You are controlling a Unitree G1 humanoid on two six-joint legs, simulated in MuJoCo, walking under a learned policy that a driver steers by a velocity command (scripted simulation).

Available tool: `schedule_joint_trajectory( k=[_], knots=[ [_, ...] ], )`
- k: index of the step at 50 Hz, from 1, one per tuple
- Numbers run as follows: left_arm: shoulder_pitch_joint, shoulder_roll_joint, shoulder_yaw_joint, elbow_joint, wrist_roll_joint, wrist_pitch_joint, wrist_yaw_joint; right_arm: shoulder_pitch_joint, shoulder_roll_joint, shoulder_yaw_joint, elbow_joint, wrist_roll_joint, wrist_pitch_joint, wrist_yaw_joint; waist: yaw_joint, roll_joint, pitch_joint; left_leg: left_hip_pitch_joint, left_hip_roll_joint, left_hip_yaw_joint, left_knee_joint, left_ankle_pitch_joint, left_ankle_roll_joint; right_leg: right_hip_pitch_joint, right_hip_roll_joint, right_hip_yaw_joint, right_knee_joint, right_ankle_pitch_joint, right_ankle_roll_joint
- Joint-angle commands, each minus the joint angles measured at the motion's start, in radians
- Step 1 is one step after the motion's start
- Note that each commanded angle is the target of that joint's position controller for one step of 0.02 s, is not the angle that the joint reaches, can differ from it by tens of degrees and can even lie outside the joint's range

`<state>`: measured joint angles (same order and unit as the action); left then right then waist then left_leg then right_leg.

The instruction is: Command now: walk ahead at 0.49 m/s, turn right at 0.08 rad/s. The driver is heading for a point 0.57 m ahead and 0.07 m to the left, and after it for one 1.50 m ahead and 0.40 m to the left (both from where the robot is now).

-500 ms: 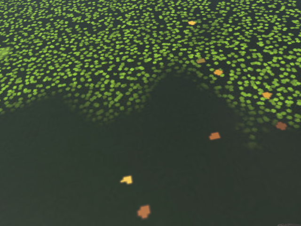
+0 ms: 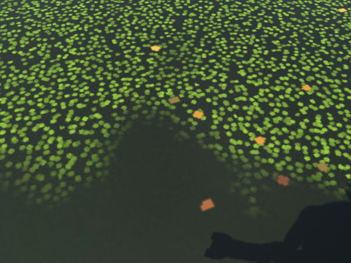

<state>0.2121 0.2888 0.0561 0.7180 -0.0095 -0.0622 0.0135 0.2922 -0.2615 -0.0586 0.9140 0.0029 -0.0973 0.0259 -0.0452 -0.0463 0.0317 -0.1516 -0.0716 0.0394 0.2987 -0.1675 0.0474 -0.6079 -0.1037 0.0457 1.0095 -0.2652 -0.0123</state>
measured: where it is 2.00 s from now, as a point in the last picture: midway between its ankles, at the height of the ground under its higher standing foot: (147, 176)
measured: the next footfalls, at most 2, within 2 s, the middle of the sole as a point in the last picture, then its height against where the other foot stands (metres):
right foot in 0.26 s outside the picture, level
left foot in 0.80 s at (147, 232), level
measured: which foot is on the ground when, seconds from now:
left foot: down 0.00-0.26, up 0.28-0.78, down 0.80-1.00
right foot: up 0.00-0.24, down 0.26-0.82, up 0.84-1.00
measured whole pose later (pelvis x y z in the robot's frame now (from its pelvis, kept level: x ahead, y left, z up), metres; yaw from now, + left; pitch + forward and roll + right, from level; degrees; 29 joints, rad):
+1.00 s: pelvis +0.56 +0.02 +0.00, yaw +21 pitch +2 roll +0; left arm 0.14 0.30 0.06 0.74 0.01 -0.11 0.01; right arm 0.26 -0.28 -0.07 0.76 0.01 -0.04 0.02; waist -0.03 -0.02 0.07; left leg -0.27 -0.11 -0.05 0.41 -0.16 0.10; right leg -0.57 -0.09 0.07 1.08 -0.34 0.04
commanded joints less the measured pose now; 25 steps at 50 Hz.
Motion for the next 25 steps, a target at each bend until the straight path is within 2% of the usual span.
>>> schedule_joint_trajectory(
  k=[1,4,6,8,10,11,12,13,14,15,16,17,18,19,21,23,25],
  knots=[
    [-0.030,0.036,0.000,-0.072,0.009,-0.015,-0.006,-0.074,-0.162,-0.030,-0.071,0.011,-0.017,-0.012,0.026,0.101,0.014,-0.033,0.262,-0.182,-0.194,0.171,0.189,-0.020,-0.036,0.004,-0.183,0.162,0.018],
    [-0.144,0.024,-0.010,-0.096,-0.001,-0.026,-0.021,-0.010,-0.182,-0.030,-0.051,0.021,-0.008,-0.015,-0.020,0.093,0.022,-0.020,0.236,-0.120,-0.186,0.192,0.157,0.052,0.009,-0.040,-0.370,0.319,0.021],
    [-0.195,0.033,-0.009,-0.115,-0.009,-0.028,-0.030,0.037,-0.190,-0.030,-0.031,0.027,0.001,-0.016,-0.037,0.096,0.029,0.040,0.265,-0.129,-0.168,0.185,0.148,0.053,0.020,-0.034,-0.430,0.346,0.013],
    [-0.225,0.052,-0.003,-0.132,-0.009,-0.029,-0.039,0.060,-0.198,-0.032,-0.016,0.028,0.015,-0.018,-0.031,0.100,0.035,0.121,0.301,-0.139,-0.130,0.215,0.132,0.039,0.029,-0.025,-0.473,0.297,-0.009],
    [-0.197,0.078,0.007,-0.131,-0.007,-0.030,-0.044,0.061,-0.213,-0.036,-0.010,0.026,0.029,-0.021,0.001,0.114,0.012,0.181,0.320,-0.138,-0.058,0.333,0.112,0.094,0.048,-0.037,-0.498,0.221,-0.035],
    [-0.122,0.101,0.020,-0.112,-0.004,-0.030,-0.043,0.044,-0.220,-0.037,-0.013,0.026,0.036,-0.023,0.052,0.118,-0.033,0.184,0.302,-0.114,0.040,0.480,0.094,0.204,0.075,-0.063,-0.522,0.205,-0.056],
    [0.023,0.142,0.044,-0.067,-0.001,-0.027,-0.037,0.043,-0.200,-0.028,-0.017,0.020,0.041,-0.025,0.121,0.102,-0.125,0.134,0.254,-0.076,0.218,0.568,0.069,0.410,0.095,-0.083,-0.528,0.207,-0.086],
    [0.203,0.213,0.065,-0.035,0.009,-0.022,-0.027,0.047,-0.148,-0.005,-0.045,-0.005,0.040,-0.027,0.186,0.004,-0.274,-0.054,0.198,-0.034,0.523,0.343,0.031,0.705,-0.069,0.093,-0.487,0.236,-0.148],
    [0.241,0.296,0.078,-0.016,0.013,-0.018,-0.032,0.177,-0.022,0.032,-0.059,-0.002,0.018,-0.018,0.114,-0.276,-0.399,-0.436,0.015,-0.033,0.869,-0.324,-0.029,1.006,-0.293,0.580,-0.607,0.027,-0.315],
    [0.247,0.185,0.053,-0.021,0.004,-0.017,-0.034,0.120,-0.134,0.008,-0.042,0.020,-0.001,-0.011,0.157,-0.172,-0.389,-0.552,0.055,-0.154,0.983,-0.411,-0.019,0.993,-0.282,0.676,-0.691,-0.104,-0.303],
    [0.169,0.149,0.038,-0.031,0.007,-0.021,-0.031,0.026,-0.183,-0.006,-0.072,0.046,-0.011,-0.007,0.152,-0.112,-0.232,-0.614,0.103,-0.146,1.001,-0.332,-0.004,0.871,-0.256,0.515,-0.704,-0.059,-0.258],
    [0.103,0.131,0.031,-0.038,0.013,-0.023,-0.030,-0.025,-0.171,-0.004,-0.079,0.045,-0.012,-0.011,0.126,-0.037,-0.156,-0.586,0.149,-0.125,0.961,-0.243,-0.004,0.737,-0.217,0.391,-0.723,0.052,-0.233],
    [0.056,0.104,0.024,-0.038,0.018,-0.026,-0.032,-0.047,-0.161,-0.007,-0.080,0.030,-0.006,-0.013,0.099,-0.016,-0.097,-0.553,0.177,-0.123,0.901,-0.187,-0.011,0.629,-0.182,0.299,-0.754,0.141,-0.218],
    [0.030,0.086,0.019,-0.036,0.026,-0.034,-0.032,-0.027,-0.149,-0.011,-0.073,0.028,0.007,-0.014,0.068,-0.036,-0.082,-0.491,0.201,-0.135,0.867,-0.145,-0.016,0.559,-0.161,0.233,-0.788,0.184,-0.205],
    [0.018,0.081,0.022,-0.017,0.023,-0.052,-0.034,0.002,-0.105,-0.005,-0.061,0.029,0.035,-0.017,0.042,-0.032,-0.065,-0.441,0.204,-0.138,0.830,-0.106,-0.030,0.488,-0.149,0.151,-0.846,0.229,-0.207],
    [0.020,0.097,0.029,0.004,0.025,-0.062,-0.028,-0.030,-0.091,-0.005,-0.076,0.026,0.051,-0.020,0.036,-0.019,-0.027,-0.485,0.202,-0.156,0.775,-0.039,-0.044,0.466,-0.151,0.078,-0.884,0.268,-0.208],
    [0.032,0.106,0.033,0.023,0.030,-0.062,-0.020,-0.074,-0.090,-0.007,-0.092,0.021,0.053,-0.018,0.044,-0.006,-0.005,-0.532,0.194,-0.171,0.679,0.068,-0.053,0.486,-0.144,0.009,-0.901,0.297,-0.197]
  ],
)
